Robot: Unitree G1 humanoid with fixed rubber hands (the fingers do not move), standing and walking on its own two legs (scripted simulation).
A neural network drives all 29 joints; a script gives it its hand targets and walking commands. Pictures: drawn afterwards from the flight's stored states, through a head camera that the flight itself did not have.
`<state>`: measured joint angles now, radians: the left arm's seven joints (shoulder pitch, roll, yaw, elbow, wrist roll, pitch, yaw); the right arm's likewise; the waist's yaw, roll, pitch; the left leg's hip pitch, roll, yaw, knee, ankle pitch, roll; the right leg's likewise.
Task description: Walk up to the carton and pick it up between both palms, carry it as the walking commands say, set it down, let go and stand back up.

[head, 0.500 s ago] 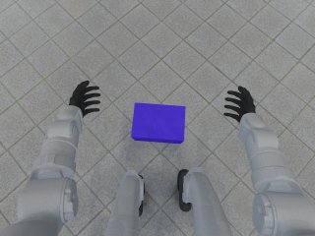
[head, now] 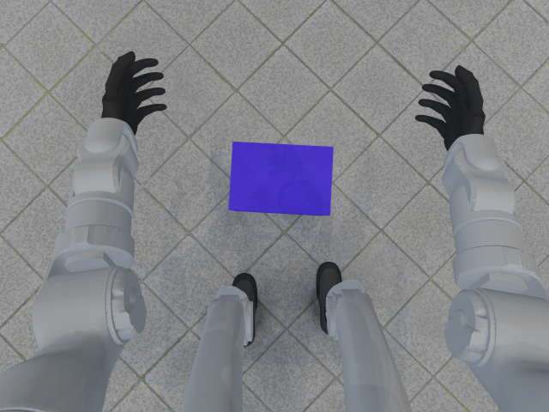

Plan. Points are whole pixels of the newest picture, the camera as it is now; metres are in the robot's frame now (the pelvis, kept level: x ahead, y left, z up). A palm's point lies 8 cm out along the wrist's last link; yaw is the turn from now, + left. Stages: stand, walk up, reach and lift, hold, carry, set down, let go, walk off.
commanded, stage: reach and lift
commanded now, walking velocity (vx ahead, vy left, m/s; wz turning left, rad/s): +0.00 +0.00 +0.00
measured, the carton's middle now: (280, 181) +0.45 +0.00 -0.58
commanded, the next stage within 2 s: none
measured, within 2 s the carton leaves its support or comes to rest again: neither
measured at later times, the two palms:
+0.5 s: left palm (162, 152) +0.47 +0.22 -0.26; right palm (412, 157) +0.45 -0.23 -0.27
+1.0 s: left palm (188, 165) +0.47 +0.21 -0.41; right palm (381, 171) +0.45 -0.22 -0.41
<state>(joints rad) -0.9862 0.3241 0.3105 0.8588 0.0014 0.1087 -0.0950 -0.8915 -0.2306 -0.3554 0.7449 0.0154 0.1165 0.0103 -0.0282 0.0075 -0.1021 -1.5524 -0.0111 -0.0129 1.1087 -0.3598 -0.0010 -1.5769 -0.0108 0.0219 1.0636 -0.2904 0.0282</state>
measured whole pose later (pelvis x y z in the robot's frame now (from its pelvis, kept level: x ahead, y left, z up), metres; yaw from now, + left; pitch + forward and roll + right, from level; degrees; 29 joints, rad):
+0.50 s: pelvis -0.03 -0.01 -0.14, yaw +0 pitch +49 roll -1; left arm -1.07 0.39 0.21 0.85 -0.09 0.15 -0.04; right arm -1.00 -0.29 -0.29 0.79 0.10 0.14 -0.04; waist -0.02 0.00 -0.07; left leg -2.03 -0.03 -0.03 1.71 -0.53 -0.02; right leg -2.06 0.01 0.02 1.66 -0.45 0.03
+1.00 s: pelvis -0.05 -0.01 -0.25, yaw +0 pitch +43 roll -1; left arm -1.28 0.45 0.11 1.07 -0.21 0.06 0.01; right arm -1.20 -0.33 -0.20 0.99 0.19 0.06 -0.10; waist -0.03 -0.01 0.17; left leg -2.25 -0.03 -0.04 2.09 -0.58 -0.03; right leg -2.29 0.02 0.02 2.03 -0.49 0.03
